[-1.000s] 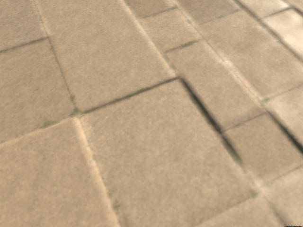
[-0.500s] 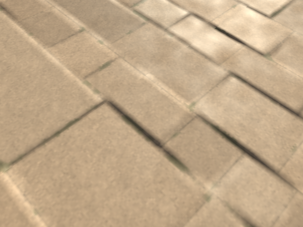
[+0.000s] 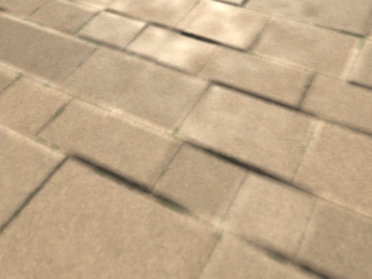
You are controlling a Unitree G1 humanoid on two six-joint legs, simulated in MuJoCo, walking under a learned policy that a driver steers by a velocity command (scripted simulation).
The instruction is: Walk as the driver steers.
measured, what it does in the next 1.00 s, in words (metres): steps on the spot, turning right: left foot, then right foot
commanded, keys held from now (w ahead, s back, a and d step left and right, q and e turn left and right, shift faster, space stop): no key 0.46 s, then e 0.54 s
